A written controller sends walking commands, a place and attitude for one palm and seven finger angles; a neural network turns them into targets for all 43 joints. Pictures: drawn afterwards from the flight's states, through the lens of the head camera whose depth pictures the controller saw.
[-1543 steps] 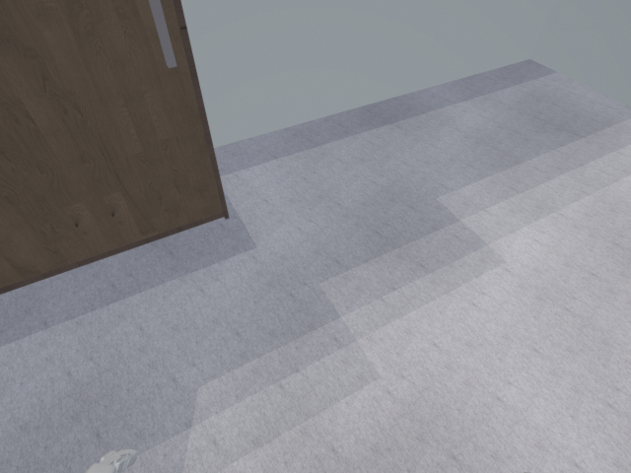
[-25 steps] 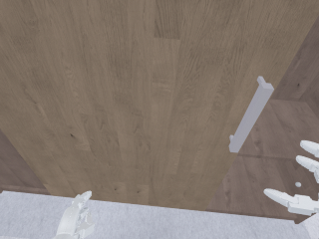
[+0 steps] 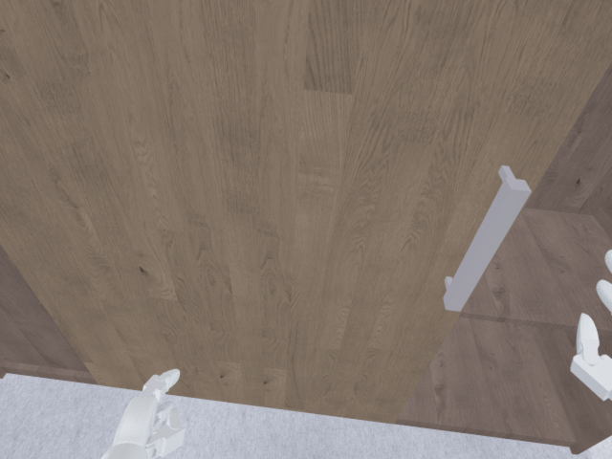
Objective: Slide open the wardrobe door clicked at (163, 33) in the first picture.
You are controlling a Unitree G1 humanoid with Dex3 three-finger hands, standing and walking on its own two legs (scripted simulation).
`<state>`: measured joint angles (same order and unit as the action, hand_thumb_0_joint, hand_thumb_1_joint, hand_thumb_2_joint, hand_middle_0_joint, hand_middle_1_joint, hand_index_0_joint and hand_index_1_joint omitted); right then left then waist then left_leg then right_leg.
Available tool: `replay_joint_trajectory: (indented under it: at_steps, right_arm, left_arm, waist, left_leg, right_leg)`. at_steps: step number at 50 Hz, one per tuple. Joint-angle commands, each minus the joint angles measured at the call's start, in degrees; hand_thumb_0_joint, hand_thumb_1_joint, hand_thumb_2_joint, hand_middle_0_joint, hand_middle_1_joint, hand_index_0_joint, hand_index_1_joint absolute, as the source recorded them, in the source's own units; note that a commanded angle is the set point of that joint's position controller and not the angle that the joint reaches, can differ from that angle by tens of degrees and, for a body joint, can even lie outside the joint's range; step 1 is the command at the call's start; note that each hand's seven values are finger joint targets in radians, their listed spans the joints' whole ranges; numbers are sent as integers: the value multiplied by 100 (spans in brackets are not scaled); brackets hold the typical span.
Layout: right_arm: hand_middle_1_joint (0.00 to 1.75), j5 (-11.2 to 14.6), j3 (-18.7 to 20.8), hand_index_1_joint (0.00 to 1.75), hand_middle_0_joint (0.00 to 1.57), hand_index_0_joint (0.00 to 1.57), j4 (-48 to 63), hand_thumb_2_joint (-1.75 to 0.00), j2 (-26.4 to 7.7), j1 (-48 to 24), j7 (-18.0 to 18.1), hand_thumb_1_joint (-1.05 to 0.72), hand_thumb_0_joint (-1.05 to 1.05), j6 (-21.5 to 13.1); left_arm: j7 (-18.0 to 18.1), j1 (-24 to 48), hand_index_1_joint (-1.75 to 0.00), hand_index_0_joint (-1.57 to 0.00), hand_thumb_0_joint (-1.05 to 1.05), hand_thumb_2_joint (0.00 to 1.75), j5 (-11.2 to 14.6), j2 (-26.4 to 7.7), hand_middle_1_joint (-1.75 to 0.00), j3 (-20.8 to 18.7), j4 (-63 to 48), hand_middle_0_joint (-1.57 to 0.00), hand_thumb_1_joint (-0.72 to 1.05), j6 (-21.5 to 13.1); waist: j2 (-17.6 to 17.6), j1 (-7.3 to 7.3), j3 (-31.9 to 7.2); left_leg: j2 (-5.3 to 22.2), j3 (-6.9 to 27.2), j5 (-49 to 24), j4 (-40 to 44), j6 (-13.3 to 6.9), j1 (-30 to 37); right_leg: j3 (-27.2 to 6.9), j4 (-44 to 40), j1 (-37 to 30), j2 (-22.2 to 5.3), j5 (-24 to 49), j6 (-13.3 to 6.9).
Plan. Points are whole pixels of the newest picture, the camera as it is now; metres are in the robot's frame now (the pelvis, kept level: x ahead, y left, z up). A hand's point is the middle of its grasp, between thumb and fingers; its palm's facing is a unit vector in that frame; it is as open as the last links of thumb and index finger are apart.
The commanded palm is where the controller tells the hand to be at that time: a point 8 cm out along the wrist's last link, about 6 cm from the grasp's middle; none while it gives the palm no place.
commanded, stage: draw the hand back to the body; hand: right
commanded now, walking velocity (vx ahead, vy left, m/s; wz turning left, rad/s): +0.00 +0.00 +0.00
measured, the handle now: (476, 244) +0.41 -0.27 +0.09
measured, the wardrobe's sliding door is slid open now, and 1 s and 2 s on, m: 0.57 0.57 0.57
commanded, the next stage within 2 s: step back with the hand held close in 0.28 s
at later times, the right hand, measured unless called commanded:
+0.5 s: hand (605, 370) +0.16 -0.26 +0.17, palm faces +0.47 +0.80 -0.38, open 7.4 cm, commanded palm +0.11 -0.30 +0.17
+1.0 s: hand out of the picture +0.14 -0.31 +0.16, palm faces +0.40 +0.79 -0.47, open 7.4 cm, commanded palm +0.08 -0.34 +0.17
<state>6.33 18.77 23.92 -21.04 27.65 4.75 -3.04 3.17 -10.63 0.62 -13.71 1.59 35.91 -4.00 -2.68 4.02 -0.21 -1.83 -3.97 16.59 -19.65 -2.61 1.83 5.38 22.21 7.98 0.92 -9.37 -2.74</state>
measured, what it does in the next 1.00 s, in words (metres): shifts its weight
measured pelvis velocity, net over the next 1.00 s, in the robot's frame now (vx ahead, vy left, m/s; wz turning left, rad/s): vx -0.06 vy -0.04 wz -0.01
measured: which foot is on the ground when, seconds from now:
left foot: down 0.00-1.00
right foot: down 0.00-1.00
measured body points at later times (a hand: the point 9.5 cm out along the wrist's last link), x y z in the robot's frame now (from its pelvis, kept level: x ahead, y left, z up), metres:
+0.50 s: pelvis -0.02 +0.01 +0.00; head -0.05 +0.02 +0.45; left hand +0.17 +0.23 -0.08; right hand +0.13 -0.30 +0.19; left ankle -0.06 +0.08 -0.74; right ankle +0.04 -0.09 -0.74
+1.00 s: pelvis -0.06 -0.04 -0.01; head -0.04 -0.06 +0.44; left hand +0.13 +0.19 -0.08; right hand +0.11 -0.35 +0.19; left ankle -0.06 +0.08 -0.74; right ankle +0.04 -0.09 -0.74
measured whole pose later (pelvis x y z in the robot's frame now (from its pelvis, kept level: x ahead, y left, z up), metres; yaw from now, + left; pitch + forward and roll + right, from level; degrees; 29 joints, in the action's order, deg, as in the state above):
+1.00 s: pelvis -0.06 -0.04 -0.01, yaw -1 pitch +0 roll +2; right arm 4.0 25.1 30.7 -25.4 30.4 6.5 -9.5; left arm 4.3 -10.9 0.8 -13.1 0.8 30.2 -1.6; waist -0.4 0.6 1.6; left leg -1.4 -2.4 15.6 -29.2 -0.1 -13.9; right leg 5.7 27.0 21.8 1.8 -6.0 -6.4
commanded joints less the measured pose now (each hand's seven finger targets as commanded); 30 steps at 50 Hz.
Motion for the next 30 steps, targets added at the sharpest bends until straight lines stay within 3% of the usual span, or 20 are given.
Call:
replay_joint_trajectory:
  at_steps: [1,6,11,15,16,19,20,21,22,23,24,25,27,30]
  right_arm:
    - [30,10,570,30,20,20,984,-90,-955,-564,68,-90,0,-318]
    - [30,-23,567,30,20,20,1250,-90,-1061,-805,111,-90,0,-394]
    - [30,-3,653,30,20,20,1097,-90,-1087,-689,132,-90,0,-417]
    - [30,23,588,30,20,20,910,-90,-989,-648,96,-90,0,-435]
    - [30,21,563,30,20,20,902,-90,-961,-706,85,-90,0,-441]
    - [30,12,530,30,20,20,953,-90,-965,-771,78,-90,0,-480]
    - [30,25,797,30,20,20,964,-90,-1257,-1072,124,-90,0,-502]
    - [30,-93,1448,30,20,20,1584,-90,-1973,-1841,217,-90,0,-767]
    - [30,-106,1437,30,20,20,1362,-90,-1939,-1783,233,-90,0,-890]
    - [30,-116,1023,30,20,20,994,-90,-1417,-1153,193,-90,0,-827]
    - [30,-159,822,30,20,20,873,-90,-1165,-795,168,-90,0,-771]
    - [30,-161,720,30,20,20,841,-90,-1022,-568,149,-90,0,-749]
    - [30,-157,616,30,20,20,1009,-90,-883,-260,144,-90,0,-765]
    - [30,-157,872,30,20,20,1327,-90,-1165,-38,200,-90,0,-774]
  left_arm:
    - [72,801,-30,-20,0,90,7,-611,-30,-238,-965,-20,90,-236]
    - [102,855,-30,-20,0,90,-19,-599,-30,-228,-951,-20,90,-319]
    - [126,891,-30,-20,0,90,-45,-584,-30,-221,-905,-20,90,-363]
    - [133,927,-30,-20,0,90,-29,-566,-30,-221,-864,-20,90,-336]
    - [124,928,-30,-20,0,90,-29,-570,-30,-214,-863,-20,90,-335]
    - [134,955,-30,-20,0,90,-28,-585,-30,-236,-865,-20,90,-361]
    - [157,962,-30,-20,0,90,-21,-590,-30,-243,-829,-20,90,-362]
    - [131,1004,-30,-20,0,90,15,-700,-30,-241,-1096,-20,90,-244]
    - [160,1002,-30,-20,0,90,-15,-588,-30,-216,-982,-20,90,-185]
    - [156,982,-30,-20,0,90,-44,-559,-30,-214,-943,-20,90,-146]
    - [132,891,-30,-20,0,90,-43,-575,-30,-227,-1019,-20,90,-87]
    - [122,827,-30,-20,0,90,-31,-611,-30,-249,-1088,-20,90,-40]
    - [117,758,-30,-20,0,90,-5,-653,-30,-289,-1157,-20,90,22]
    - [148,713,-30,-20,0,90,13,-684,-30,-329,-1283,-20,90,127]
  waist:
    - [24,-4,-125]
    - [-221,15,-287]
    - [79,36,-94]
    - [12,22,101]
    - [-151,23,121]
    - [-60,15,90]
    - [-71,12,81]
    - [31,-110,478]
    - [178,-144,483]
    - [375,-164,468]
    - [466,-158,301]
    - [257,-162,78]
    - [-137,-191,-341]
    - [38,-191,-646]
  left_leg:
    - [233,408,-1324,500,150,-1156]
    - [239,454,-1167,589,141,-1136]
    - [246,466,-1035,707,148,-1145]
    - [257,491,-840,798,155,-1214]
    - [259,508,-693,846,152,-1233]
    - [254,524,-586,894,159,-1250]
    - [265,550,-472,930,157,-1246]
    - [577,1020,-524,1229,463,-2015]
    - [745,1047,-500,1255,428,-2066]
    - [796,1001,-711,1167,470,-2169]
    - [801,877,-886,1003,493,-2114]
    - [811,832,-1020,834,519,-2039]
    - [763,695,-1334,508,603,-1851]
    - [647,643,-1585,182,651,-1712]
  right_leg:
    - [-587,-170,-871,-298,845,41]
    - [-607,-181,-1001,-269,733,35]
    - [-608,-218,-885,-244,567,25]
    - [-591,-261,-859,-254,427,32]
    - [-593,-293,-852,-241,326,42]
    - [-603,-312,-901,-246,257,31]
    - [-604,-309,-877,-247,171,36]
    - [-672,140,-463,-329,-199,-102]
    - [-751,303,-365,-311,-256,-91]
    - [-724,439,-352,-304,-92,-92]
    - [-684,486,-330,-319,60,-83]
    - [-650,498,-365,-341,200,-93]
    - [-604,398,-471,-410,543,-116]
    - [-657,309,-383,-529,914,-144]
